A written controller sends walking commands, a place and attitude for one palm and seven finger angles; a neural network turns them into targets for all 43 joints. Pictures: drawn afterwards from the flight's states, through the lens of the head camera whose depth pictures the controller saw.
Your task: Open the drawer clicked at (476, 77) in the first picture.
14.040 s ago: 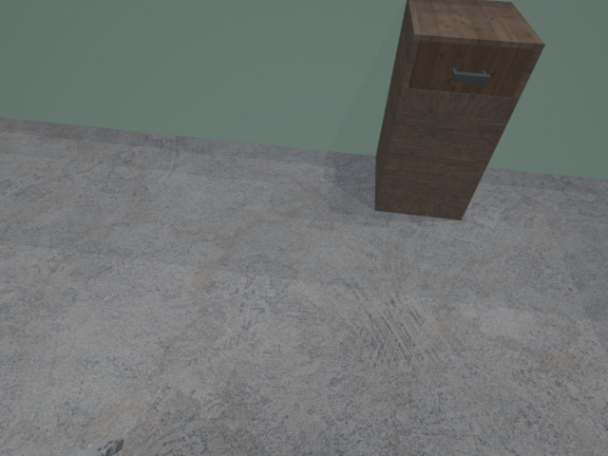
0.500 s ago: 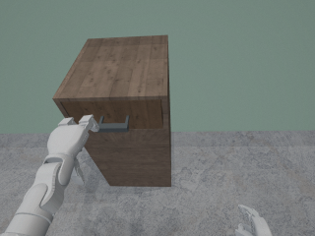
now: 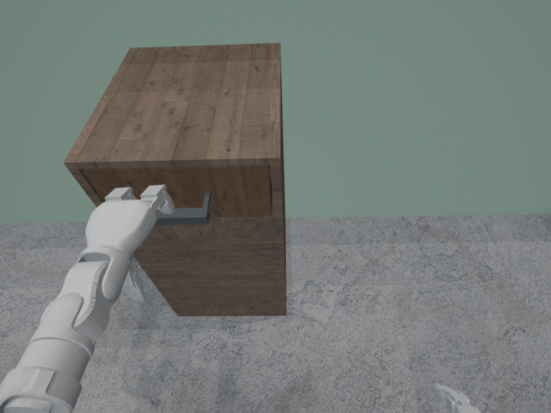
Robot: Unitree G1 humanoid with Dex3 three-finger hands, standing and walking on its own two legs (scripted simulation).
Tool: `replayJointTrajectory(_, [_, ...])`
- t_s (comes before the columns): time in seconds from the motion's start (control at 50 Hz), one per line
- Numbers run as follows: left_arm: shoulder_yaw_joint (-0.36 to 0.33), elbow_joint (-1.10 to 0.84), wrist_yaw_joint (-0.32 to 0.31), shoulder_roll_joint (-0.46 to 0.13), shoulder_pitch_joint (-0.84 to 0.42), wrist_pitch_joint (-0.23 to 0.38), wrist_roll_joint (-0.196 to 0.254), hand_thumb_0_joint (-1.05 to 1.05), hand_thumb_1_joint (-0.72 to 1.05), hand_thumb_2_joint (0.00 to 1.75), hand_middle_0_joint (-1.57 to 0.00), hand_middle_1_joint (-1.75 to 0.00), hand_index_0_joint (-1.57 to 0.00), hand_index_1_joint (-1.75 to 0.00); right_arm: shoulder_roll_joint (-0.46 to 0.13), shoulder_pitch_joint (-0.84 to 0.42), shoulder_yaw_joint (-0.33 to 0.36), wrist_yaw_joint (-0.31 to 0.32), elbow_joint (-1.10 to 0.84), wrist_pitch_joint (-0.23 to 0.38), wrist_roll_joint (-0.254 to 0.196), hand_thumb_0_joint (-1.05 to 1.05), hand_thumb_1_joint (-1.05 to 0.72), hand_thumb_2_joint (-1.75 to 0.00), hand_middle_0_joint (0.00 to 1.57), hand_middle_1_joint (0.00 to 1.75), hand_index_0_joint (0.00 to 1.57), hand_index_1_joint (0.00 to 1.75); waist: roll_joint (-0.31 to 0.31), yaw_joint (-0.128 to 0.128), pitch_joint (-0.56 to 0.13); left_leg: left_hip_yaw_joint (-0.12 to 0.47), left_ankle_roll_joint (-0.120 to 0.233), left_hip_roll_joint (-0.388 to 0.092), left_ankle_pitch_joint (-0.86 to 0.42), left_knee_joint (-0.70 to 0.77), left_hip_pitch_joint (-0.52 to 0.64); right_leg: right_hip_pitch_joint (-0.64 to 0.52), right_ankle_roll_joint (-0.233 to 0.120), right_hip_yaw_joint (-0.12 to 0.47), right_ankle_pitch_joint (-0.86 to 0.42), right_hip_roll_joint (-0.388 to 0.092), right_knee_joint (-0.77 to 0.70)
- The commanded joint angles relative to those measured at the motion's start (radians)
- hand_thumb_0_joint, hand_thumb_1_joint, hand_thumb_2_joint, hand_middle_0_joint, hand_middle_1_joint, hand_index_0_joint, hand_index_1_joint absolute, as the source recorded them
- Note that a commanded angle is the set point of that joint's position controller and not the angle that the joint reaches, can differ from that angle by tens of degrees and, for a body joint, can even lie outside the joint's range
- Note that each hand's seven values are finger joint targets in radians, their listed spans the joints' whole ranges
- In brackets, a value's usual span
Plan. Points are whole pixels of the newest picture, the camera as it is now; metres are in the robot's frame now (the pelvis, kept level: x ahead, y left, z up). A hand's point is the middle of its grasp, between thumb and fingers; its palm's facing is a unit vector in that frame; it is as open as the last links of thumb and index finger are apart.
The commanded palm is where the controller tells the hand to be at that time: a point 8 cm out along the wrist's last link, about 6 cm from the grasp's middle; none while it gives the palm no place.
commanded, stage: move the hooked fingers above the handle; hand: left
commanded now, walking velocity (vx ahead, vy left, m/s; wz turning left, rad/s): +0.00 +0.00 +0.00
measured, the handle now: (181, 207) +0.49 +0.24 -0.06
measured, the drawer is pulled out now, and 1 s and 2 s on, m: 0.00 0.00 0.00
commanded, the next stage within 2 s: none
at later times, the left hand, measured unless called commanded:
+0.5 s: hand (157, 223) +0.40 +0.23 +0.02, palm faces -0.05 -0.06 -1.00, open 13.8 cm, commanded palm +0.38 +0.25 +0.08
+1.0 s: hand (164, 205) +0.45 +0.24 +0.00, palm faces -0.01 -0.04 -1.00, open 13.8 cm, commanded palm +0.42 +0.24 +0.06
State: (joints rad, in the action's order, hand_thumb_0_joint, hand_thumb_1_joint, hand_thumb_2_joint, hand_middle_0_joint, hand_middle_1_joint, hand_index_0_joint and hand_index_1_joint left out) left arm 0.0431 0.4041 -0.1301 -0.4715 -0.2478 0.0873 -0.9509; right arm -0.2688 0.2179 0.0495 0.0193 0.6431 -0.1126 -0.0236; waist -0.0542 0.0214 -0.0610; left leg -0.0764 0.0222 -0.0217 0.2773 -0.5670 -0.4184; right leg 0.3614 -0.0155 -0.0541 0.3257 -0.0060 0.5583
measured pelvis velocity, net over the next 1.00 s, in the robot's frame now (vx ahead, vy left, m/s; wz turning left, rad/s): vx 0.00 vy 0.01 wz -0.03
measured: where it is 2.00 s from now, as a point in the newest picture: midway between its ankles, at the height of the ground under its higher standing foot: outside the picture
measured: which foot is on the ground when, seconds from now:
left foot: down 0.00-1.00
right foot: down 0.00-1.00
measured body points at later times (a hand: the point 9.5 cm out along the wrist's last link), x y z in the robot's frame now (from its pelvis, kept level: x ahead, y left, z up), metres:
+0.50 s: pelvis +0.00 +0.00 -0.01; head +0.05 -0.01 +0.44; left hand +0.39 +0.24 +0.08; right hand +0.10 -0.26 -0.14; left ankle +0.00 +0.11 -0.73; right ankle -0.03 -0.11 -0.73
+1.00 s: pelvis +0.00 +0.01 -0.02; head +0.08 +0.00 +0.42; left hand +0.44 +0.24 +0.06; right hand +0.02 -0.27 -0.15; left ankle +0.00 +0.11 -0.73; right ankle -0.03 -0.11 -0.73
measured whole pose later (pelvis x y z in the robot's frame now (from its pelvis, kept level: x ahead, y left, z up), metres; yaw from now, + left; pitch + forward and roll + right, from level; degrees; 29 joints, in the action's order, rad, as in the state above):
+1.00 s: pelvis +0.00 +0.01 -0.02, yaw -2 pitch +17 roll -1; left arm -0.03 0.95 -0.36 -0.49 -0.66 0.09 -1.08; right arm -0.26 0.33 0.06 0.00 0.68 -0.15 0.00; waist -0.05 -0.09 -0.14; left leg -0.09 0.04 -0.04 0.34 -0.75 -0.71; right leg 0.65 -0.01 -0.04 0.37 0.00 0.72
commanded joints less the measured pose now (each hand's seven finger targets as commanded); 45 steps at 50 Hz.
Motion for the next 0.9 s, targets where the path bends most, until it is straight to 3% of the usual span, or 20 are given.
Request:
replayJointTrajectory(0.0, [-0.147,-0.171,-0.097,-0.247,-0.359,0.021,-0.015,0.0,-0.5,0.3,-0.3,-1.2,-0.3,-1.2,-0.108,-0.029,0.048,0.002,-0.118,0.033,0.003,0.0,-0.9,-0.9,0.2,0.3,0.2,0.3,0.019,-0.006,-0.298,0.041,0.034,0.031,-0.371,0.007,0.177,-0.043,-0.024,0.044,-0.371,0.029,-0.024])
replayJointTrajectory(0.04, [-0.206,-0.129,-0.12,-0.297,-0.325,0.003,-0.027,0.0,-0.5,0.3,-0.3,-1.2,-0.3,-1.2,-0.115,-0.026,0.052,-0.003,-0.115,0.029,0.002,0.0,-0.9,-0.9,0.2,0.3,0.2,0.3,0.026,0.012,-0.318,0.04,0.032,0.029,-0.385,0.004,0.161,-0.057,-0.026,0.046,-0.379,0.031,-0.014])
replayJointTrajectory(0.1, [-0.138,-0.108,-0.136,-0.226,-0.34,-0.037,-0.033,0.0,-0.5,0.3,-0.3,-1.2,-0.3,-1.2,-0.112,-0.02,0.056,-0.011,-0.121,0.026,-0.002,0.0,-0.9,-0.9,0.2,0.3,0.2,0.3,-0.003,0.0,-0.329,0.035,0.029,0.024,-0.393,-0.002,0.173,-0.031,-0.027,0.038,-0.375,0.033,-0.006])
replayJointTrajectory(0.18, [-0.073,-0.05,-0.116,-0.18,-0.361,-0.079,-0.031,0.0,-0.5,0.3,-0.3,-1.2,-0.3,-1.2,-0.124,-0.004,0.054,-0.014,-0.122,0.018,-0.007,0.0,-0.9,-0.9,0.2,0.3,0.2,0.3,0.053,-0.026,-0.328,0.035,0.031,0.02,-0.372,0.0,0.168,-0.02,-0.021,0.037,-0.361,0.035,-0.016])
replayJointTrajectory(0.26, [-0.037,-0.046,-0.093,-0.166,-0.461,-0.053,-0.032,0.0,-0.5,0.3,-0.3,-1.2,-0.3,-1.2,-0.124,0.018,0.058,-0.003,-0.114,0.015,-0.003,0.0,-0.9,-0.9,0.2,0.3,0.2,0.3,0.044,-0.048,-0.335,0.038,0.037,0.023,-0.34,-0.008,0.186,0.002,-0.021,0.041,-0.324,0.035,-0.021])
replayJointTrajectory(0.34, [-0.12,0.026,-0.108,-0.26,-0.553,0.002,-0.05,0.0,-0.5,0.3,-0.3,-1.2,-0.3,-1.2,-0.125,0.039,0.053,0.007,-0.09,0.01,0.002,0.0,-0.9,-0.9,0.2,0.3,0.2,0.3,0.067,-0.049,-0.307,0.043,0.039,0.027,-0.3,-0.017,0.136,0.022,-0.021,0.044,-0.292,0.031,-0.01])
replayJointTrajectory(0.36, [-0.089,0.029,-0.115,-0.228,-0.589,0.014,-0.056,0.0,-0.5,0.3,-0.3,-1.2,-0.3,-1.2,-0.12,0.044,0.052,0.009,-0.09,0.013,0.002,0.0,-0.9,-0.9,0.2,0.3,0.2,0.3,0.022,-0.055,-0.305,0.041,0.039,0.032,-0.294,-0.022,0.137,0.039,-0.023,0.042,-0.287,0.032,-0.003])
replayJointTrajectory(0.4, [-0.118,0.091,-0.14,-0.251,-0.611,0.027,-0.073,0.0,-0.5,0.3,-0.3,-1.2,-0.3,-1.2,-0.118,0.053,0.053,0.009,-0.08,0.013,0.003,0.0,-0.9,-0.9,0.2,0.3,0.2,0.3,0.007,-0.054,-0.293,0.042,0.036,0.031,-0.29,-0.035,0.116,0.074,-0.027,0.038,-0.27,0.035,0.01])
replayJointTrajectory(0.44, [-0.154,0.129,-0.166,-0.289,-0.618,0.027,-0.088,0.0,-0.5,0.3,-0.3,-1.2,-0.3,-1.2,-0.12,0.065,0.055,0.005,-0.076,0.012,0.006,0.0,-0.9,-0.9,0.2,0.3,0.2,0.3,-0.006,-0.044,-0.332,0.042,0.033,0.031,-0.302,-0.044,0.1,0.064,-0.03,0.039,-0.276,0.034,0.024])
replayJointTrajectory(0.54, [-0.11,0.25,-0.185,-0.242,-0.627,-0.009,-0.095,0.0,-0.5,0.3,-0.3,-1.2,-0.3,-1.2,-0.128,0.1,0.06,-0.006,-0.07,0.008,0.007,0.0,-0.9,-0.9,0.2,0.3,0.2,0.3,0.016,-0.059,-0.389,0.037,0.029,0.026,-0.332,-0.071,0.075,0.074,-0.028,0.036,-0.318,0.039,0.048])
replayJointTrajectory(0.56, [-0.08,0.26,-0.179,-0.208,-0.618,-0.014,-0.085,0.0,-0.5,0.3,-0.3,-1.2,-0.3,-1.2,-0.132,0.106,0.062,-0.007,-0.074,0.008,0.006,0.0,-0.9,-0.9,0.2,0.3,0.2,0.3,0.026,-0.066,-0.391,0.032,0.032,0.025,-0.326,-0.076,0.083,0.076,-0.025,0.039,-0.324,0.04,0.042])
replayJointTrajectory(0.58, [-0.086,0.259,-0.172,-0.222,-0.629,-0.014,-0.084,0.0,-0.5,0.3,-0.3,-1.2,-0.3,-1.2,-0.136,0.114,0.063,-0.008,-0.072,0.007,0.007,0.0,-0.9,-0.9,0.2,0.3,0.2,0.3,0.04,-0.067,-0.411,0.031,0.033,0.024,-0.336,-0.079,0.08,0.063,-0.022,0.045,-0.348,0.038,0.041])
replayJointTrajectory(0.62, [-0.063,0.268,-0.157,-0.206,-0.641,-0.009,-0.077,0.0,-0.5,0.3,-0.3,-1.2,-0.3,-1.2,-0.138,0.122,0.064,-0.008,-0.072,0.001,0.007,0.0,-0.9,-0.9,0.2,0.3,0.2,0.3,0.047,-0.077,-0.414,0.028,0.035,0.026,-0.33,-0.082,0.075,0.058,-0.019,0.05,-0.357,0.037,0.036])
replayJointTrajectory(0.64, [-0.056,0.278,-0.15,-0.2,-0.674,-0.003,-0.076,0.0,-0.5,0.3,-0.3,-1.2,-0.3,-1.2,-0.138,0.129,0.065,-0.005,-0.064,-0.001,0.008,0.0,-0.9,-0.9,0.2,0.3,0.2,0.3,0.079,-0.097,-0.396,0.033,0.038,0.023,-0.324,-0.085,0.064,0.067,-0.018,0.049,-0.352,0.038,0.034])
replayJointTrajectory(0.66, [-0.033,0.268,-0.144,-0.183,-0.706,0.009,-0.074,0.0,-0.5,0.3,-0.3,-1.2,-0.3,-1.2,-0.141,0.137,0.068,-0.002,-0.059,0.0,0.009,0.0,-0.9,-0.9,0.2,0.3,0.2,0.3,0.06,-0.104,-0.376,0.034,0.038,0.023,-0.309,-0.086,0.066,0.09,-0.018,0.051,-0.334,0.039,0.032])
replayJointTrajectory(0.72, [-0.104,0.231,-0.158,-0.267,-0.756,0.056,-0.091,0.0,-0.5,0.3,-0.3,-1.2,-0.3,-1.2,-0.143,0.156,0.073,0.003,-0.047,-0.004,0.017,0.0,-0.9,-0.9,0.2,0.3,0.2,0.3,0.034,-0.096,-0.423,0.044,0.041,0.023,-0.343,-0.1,0.083,0.101,-0.022,0.053,-0.337,0.043,0.05])
replayJointTrajectory(0.78, [-0.13,0.225,-0.2,-0.287,-0.798,0.086,-0.113,0.0,-0.5,0.3,-0.3,-1.2,-0.3,-1.2,-0.139,0.171,0.076,0.004,-0.033,-0.007,0.024,0.0,-0.9,-0.9,0.2,0.3,0.2,0.3,-0.022,-0.098,-0.444,0.053,0.038,0.023,-0.378,-0.121,0.084,0.14,-0.027,0.047,-0.336,0.047,0.079])
replayJointTrajectory(0.8, [-0.128,0.252,-0.217,-0.273,-0.778,0.082,-0.113,0.0,-0.5,0.3,-0.3,-1.2,-0.3,-1.2,-0.134,0.171,0.074,0.002,-0.031,-0.007,0.025,0.0,-0.9,-0.9,0.2,0.3,0.2,0.3,-0.049,-0.093,-0.427,0.051,0.035,0.023,-0.372,-0.123,0.075,0.155,-0.031,0.043,-0.319,0.049,0.082])
replayJointTrajectory(0.84, [-0.18,0.313,-0.253,-0.333,-0.778,0.059,-0.129,0.0,-0.5,0.3,-0.3,-1.2,-0.3,-1.2,-0.142,0.176,0.071,-0.001,-0.022,-0.012,0.028,0.0,-0.9,-0.9,0.2,0.3,0.2,0.3,-0.015,-0.094,-0.423,0.052,0.034,0.022,-0.362,-0.134,0.021,0.157,-0.029,0.039,-0.316,0.05,0.095])
replayJointTrajectory(0.88, [-0.153,0.381,-0.276,-0.303,-0.775,0.015,-0.133,0.0,-0.5,0.3,-0.3,-1.2,-0.3,-1.2,-0.143,0.183,0.067,-0.009,-0.026,-0.011,0.026,0.0,-0.9,-0.9,0.2,0.3,0.2,0.3,-0.005,-0.099,-0.402,0.044,0.03,0.022,-0.328,-0.132,-0.015,0.174,-0.027,0.032,-0.3,0.051,0.097])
